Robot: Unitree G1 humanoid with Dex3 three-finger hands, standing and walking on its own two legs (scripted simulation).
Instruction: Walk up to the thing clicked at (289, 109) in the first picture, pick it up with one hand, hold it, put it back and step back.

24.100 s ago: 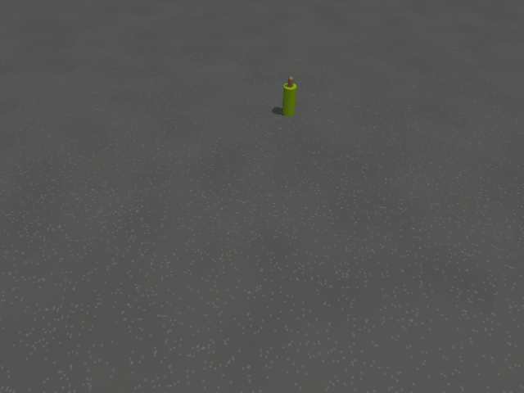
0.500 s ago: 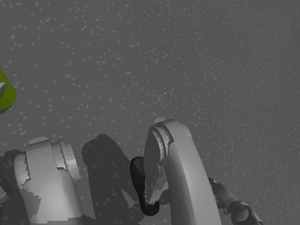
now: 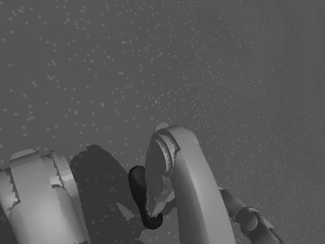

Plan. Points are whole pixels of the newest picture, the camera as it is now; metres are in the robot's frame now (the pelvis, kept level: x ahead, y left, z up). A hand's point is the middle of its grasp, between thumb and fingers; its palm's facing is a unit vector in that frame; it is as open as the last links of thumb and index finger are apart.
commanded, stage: lower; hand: left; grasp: from the side
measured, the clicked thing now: out of the picture +0.46 +0.32 -0.14
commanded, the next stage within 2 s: loosen in 0.46 s
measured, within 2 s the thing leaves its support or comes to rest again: rests again in 0.36 s
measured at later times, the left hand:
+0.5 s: hand out of the picture +0.46 +0.32 -0.15, palm faces +0.40 -0.92 -0.02, open 11.3 cm
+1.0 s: hand out of the picture +0.46 +0.32 -0.15, palm faces +0.40 -0.91 +0.01, open 14.5 cm
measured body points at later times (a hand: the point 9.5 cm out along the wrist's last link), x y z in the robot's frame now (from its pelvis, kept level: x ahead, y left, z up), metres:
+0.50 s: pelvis +0.00 +0.00 +0.00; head +0.24 +0.18 +0.33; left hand +0.44 +0.37 -0.15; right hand +0.15 -0.25 -0.05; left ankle +0.08 +0.13 -0.26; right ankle +0.12 -0.12 -0.26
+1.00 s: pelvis +0.00 +0.01 +0.00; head +0.24 +0.19 +0.33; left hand +0.44 +0.37 -0.15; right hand +0.15 -0.24 -0.04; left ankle +0.08 +0.13 -0.26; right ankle +0.12 -0.12 -0.26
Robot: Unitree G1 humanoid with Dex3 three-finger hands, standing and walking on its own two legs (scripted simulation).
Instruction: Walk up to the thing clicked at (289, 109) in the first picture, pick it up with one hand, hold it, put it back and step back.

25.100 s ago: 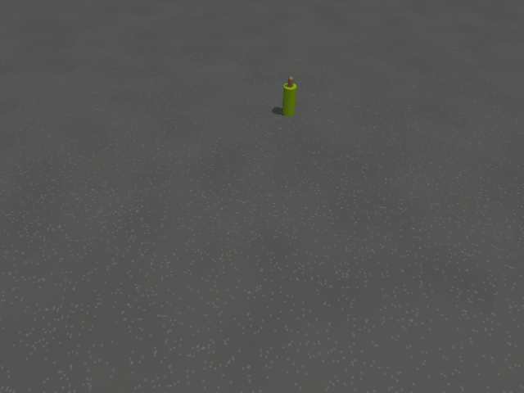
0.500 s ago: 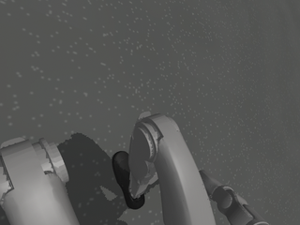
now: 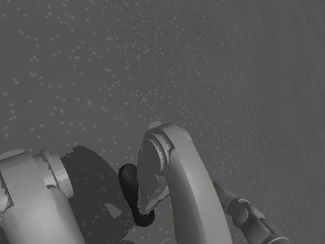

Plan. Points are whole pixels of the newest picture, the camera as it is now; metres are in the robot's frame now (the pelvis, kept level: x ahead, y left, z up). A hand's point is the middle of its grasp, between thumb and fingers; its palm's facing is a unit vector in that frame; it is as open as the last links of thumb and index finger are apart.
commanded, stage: withdraw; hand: left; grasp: from the side
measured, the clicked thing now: out of the picture +0.46 +0.33 -0.17
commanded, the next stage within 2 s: rise in 0.40 s
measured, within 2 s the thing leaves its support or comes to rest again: neither
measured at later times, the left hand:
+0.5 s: hand out of the picture +0.45 +0.40 -0.08, palm faces +0.45 -0.89 -0.07, open 17.6 cm
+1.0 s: hand out of the picture +0.31 +0.42 +0.05, palm faces +0.37 -0.77 -0.52, open 17.3 cm
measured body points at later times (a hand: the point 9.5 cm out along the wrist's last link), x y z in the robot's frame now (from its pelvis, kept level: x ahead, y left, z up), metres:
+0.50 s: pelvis +0.00 +0.00 +0.01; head +0.22 +0.17 +0.36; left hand +0.42 +0.45 -0.07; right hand +0.15 -0.25 -0.04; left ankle +0.08 +0.13 -0.26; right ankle +0.13 -0.12 -0.26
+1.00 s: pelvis +0.01 -0.01 +0.12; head +0.20 +0.08 +0.51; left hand +0.28 +0.46 +0.08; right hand +0.19 -0.24 -0.01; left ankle +0.08 +0.13 -0.26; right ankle +0.13 -0.12 -0.26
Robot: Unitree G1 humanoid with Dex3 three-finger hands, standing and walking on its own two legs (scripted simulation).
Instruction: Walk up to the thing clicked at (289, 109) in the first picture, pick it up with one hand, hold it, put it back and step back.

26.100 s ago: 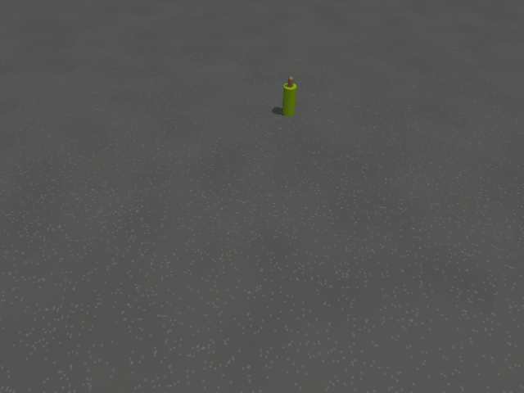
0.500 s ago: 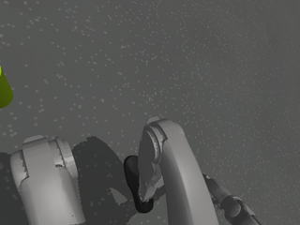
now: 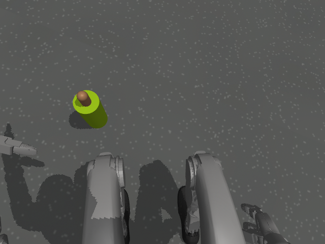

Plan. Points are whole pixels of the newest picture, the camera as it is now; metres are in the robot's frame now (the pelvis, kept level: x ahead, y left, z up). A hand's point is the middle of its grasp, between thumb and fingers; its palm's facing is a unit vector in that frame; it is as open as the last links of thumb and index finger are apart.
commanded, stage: home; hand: left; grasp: from the side
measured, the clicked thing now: (90, 108) +0.50 +0.25 -0.28
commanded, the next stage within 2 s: none
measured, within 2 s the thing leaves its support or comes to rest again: neither
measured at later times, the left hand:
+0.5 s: hand out of the picture +0.28 +0.26 +0.13, palm faces +0.23 -0.89 -0.40, open 17.4 cm
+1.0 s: hand out of the picture +0.22 +0.21 +0.25, palm faces +0.23 -0.93 -0.30, open 17.6 cm
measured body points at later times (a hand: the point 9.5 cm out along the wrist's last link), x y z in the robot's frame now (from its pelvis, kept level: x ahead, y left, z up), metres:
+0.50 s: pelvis +0.06 -0.01 +0.23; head +0.17 +0.02 +0.67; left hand +0.27 +0.31 +0.16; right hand +0.25 -0.25 +0.13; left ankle +0.09 +0.13 -0.38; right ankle +0.10 -0.13 -0.38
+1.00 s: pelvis +0.09 +0.00 +0.31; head +0.11 +0.01 +0.76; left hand +0.21 +0.26 +0.28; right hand +0.29 -0.21 +0.24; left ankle +0.09 +0.13 -0.38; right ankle +0.10 -0.13 -0.38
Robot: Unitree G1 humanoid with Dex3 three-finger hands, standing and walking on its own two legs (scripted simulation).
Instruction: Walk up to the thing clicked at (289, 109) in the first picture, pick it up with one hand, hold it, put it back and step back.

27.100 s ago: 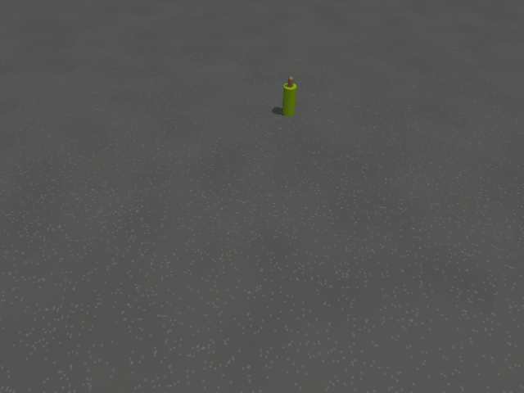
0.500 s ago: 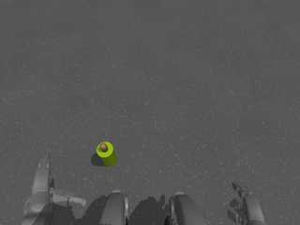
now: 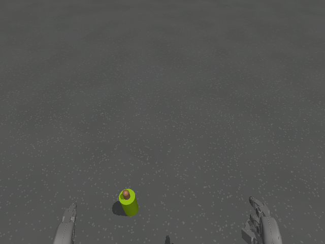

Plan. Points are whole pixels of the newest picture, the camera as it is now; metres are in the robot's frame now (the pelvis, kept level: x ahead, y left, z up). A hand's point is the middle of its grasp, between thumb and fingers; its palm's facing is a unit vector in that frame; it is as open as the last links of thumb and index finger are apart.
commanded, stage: home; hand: left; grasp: from the side
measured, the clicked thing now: (128, 201) +0.44 +0.19 -0.59
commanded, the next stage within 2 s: stand in 1.54 s
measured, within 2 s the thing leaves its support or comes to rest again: neither
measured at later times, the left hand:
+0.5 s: hand (94, 242) +0.16 +0.17 -0.05, palm faces +0.10 -0.95 -0.29, open 17.6 cm
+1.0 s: hand (95, 243) +0.16 +0.17 -0.05, palm faces +0.10 -0.95 -0.28, open 17.5 cm
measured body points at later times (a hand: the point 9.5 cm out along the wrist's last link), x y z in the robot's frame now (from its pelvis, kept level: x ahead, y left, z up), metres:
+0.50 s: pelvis -0.01 -0.01 +0.00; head +0.01 -0.01 +0.45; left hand +0.15 +0.22 -0.03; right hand +0.15 -0.25 -0.07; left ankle +0.02 +0.12 -0.68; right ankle +0.00 -0.13 -0.68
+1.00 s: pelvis -0.01 -0.01 +0.00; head +0.01 -0.01 +0.45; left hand +0.15 +0.22 -0.03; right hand +0.16 -0.25 -0.07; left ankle +0.02 +0.12 -0.68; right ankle +0.00 -0.13 -0.68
